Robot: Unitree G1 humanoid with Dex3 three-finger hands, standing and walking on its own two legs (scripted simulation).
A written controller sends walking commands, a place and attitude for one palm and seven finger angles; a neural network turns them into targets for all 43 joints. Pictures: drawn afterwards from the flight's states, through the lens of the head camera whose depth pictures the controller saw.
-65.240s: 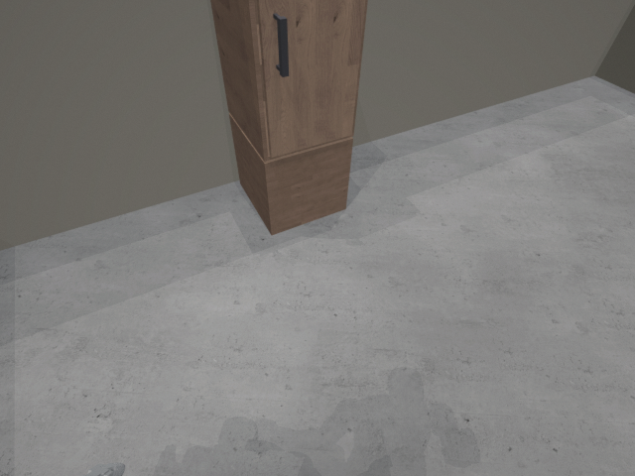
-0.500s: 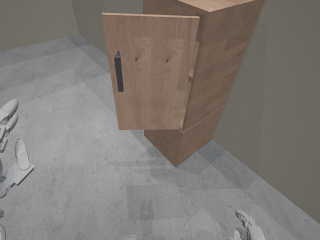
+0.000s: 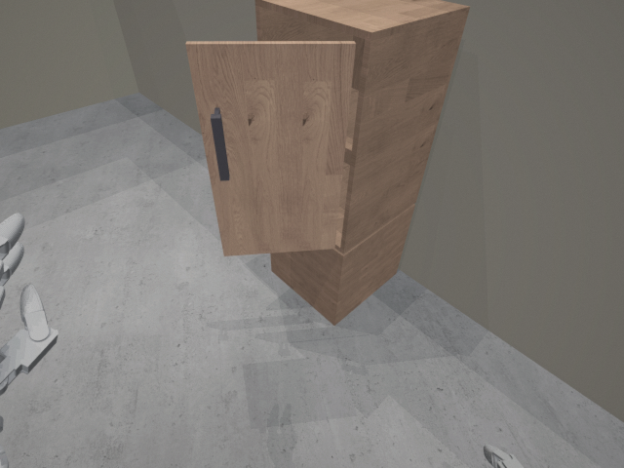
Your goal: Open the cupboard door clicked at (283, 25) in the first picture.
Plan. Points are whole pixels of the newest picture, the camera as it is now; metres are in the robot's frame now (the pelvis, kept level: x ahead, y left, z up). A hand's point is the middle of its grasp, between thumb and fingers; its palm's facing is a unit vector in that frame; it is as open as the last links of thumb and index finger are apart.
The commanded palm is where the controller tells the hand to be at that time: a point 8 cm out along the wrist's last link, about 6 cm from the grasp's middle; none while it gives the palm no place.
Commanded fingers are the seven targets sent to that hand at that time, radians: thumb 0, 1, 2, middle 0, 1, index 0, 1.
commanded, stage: stop stepping back and stand still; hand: left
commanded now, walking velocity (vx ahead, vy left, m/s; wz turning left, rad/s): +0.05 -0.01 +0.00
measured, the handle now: (221, 144) +0.77 +0.25 +0.04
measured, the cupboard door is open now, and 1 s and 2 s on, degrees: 53 53 53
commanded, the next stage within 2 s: let the arm hang, fingers relaxed in 0.18 s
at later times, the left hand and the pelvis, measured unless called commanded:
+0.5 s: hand out of the picture +0.14 +0.21 -0.13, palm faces +0.04 -0.96 -0.27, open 7.4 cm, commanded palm none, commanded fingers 0.00 0.90 0.90 -0.20 -0.30 -0.20 -0.30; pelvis +0.00 +0.01 -0.01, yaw +1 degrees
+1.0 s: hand out of the picture -0.02 +0.22 -0.16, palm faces +0.03 -0.97 -0.26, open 7.4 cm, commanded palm none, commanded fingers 0.00 0.90 0.90 -0.20 -0.30 -0.20 -0.30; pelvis +0.00 +0.02 +0.01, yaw +1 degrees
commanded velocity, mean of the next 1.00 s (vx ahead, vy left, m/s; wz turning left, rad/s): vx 0.00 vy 0.00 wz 0.00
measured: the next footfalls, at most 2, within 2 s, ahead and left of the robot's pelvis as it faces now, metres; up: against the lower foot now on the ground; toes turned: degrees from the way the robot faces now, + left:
none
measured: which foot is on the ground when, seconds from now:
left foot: down 0.00-1.00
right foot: down 0.00-1.00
